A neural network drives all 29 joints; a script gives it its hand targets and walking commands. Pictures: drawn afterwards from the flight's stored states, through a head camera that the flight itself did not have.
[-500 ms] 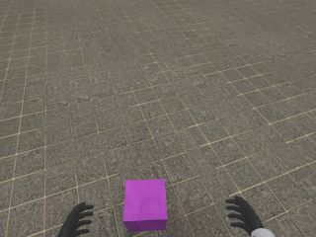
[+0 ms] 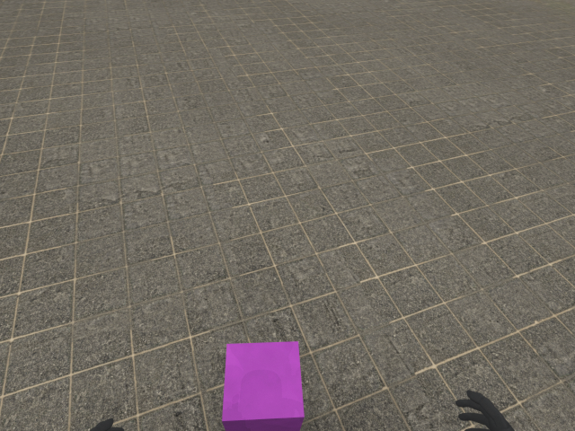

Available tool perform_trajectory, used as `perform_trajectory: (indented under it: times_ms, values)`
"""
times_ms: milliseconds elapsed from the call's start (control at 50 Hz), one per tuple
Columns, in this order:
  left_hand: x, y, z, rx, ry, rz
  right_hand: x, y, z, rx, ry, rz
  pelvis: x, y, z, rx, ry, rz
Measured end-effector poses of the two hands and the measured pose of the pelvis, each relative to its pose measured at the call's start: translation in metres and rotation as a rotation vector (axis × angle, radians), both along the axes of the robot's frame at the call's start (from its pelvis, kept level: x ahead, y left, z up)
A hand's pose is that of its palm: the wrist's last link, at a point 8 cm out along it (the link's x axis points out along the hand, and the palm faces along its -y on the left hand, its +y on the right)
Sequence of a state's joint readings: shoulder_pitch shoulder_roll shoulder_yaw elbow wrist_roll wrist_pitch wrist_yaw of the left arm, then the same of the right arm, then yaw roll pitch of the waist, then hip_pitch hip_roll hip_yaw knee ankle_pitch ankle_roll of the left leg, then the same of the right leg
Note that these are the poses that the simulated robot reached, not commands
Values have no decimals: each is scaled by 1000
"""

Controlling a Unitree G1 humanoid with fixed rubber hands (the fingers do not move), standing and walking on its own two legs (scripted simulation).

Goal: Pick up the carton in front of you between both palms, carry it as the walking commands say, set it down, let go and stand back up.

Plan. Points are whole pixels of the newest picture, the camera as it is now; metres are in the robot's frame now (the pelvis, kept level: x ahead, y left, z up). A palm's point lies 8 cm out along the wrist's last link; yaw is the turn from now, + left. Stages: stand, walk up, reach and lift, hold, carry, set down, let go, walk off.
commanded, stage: stand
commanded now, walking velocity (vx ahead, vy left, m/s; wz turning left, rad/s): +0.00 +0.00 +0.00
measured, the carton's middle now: (263, 392) +0.38 +0.05 -0.65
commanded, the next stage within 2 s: none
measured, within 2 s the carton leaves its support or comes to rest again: neither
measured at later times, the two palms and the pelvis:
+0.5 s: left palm out of the picture +0.09 +0.30 -0.10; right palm out of the picture +0.10 -0.30 -0.09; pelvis -0.01 +0.00 +0.01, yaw +0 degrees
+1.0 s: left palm out of the picture +0.06 +0.31 -0.10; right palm out of the picture +0.07 -0.31 -0.09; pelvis -0.02 +0.00 +0.01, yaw +0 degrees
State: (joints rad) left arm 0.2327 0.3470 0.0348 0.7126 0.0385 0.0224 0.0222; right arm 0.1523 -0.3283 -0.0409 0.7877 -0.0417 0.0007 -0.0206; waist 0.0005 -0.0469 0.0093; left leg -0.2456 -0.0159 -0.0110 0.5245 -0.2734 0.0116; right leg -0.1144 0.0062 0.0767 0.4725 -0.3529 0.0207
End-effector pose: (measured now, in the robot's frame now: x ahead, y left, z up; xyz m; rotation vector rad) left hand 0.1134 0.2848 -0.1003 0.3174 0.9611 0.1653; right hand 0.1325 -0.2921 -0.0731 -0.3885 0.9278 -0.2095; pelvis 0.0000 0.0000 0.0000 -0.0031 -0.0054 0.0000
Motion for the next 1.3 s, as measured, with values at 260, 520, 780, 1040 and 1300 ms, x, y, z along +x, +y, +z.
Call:
perform_trajectory:
  times_ms: [260, 520, 780, 1040, 1300]
  values:
    - [-7, 8, -1, 20, 42, -1, -17, 1, -10, 16, 63, -27, -1, 3, 3, 1, -13, -3]
    - [-27, 15, -3, 32, 97, 11, -38, -8, -13, 10, 117, -55, -9, 3, 5, 1, -27, -3]
    - [-44, 18, -4, 39, 140, 23, -53, -13, -15, 10, 153, -67, -16, 2, 7, 0, -33, 0]
    - [-52, 21, -4, 44, 159, 34, -58, -17, -15, 8, 172, -67, -20, 1, 8, -1, -35, 5]
    - [-55, 23, -3, 45, 165, 45, -58, -18, -15, 6, 178, -61, -22, 0, 9, -2, -36, 11]
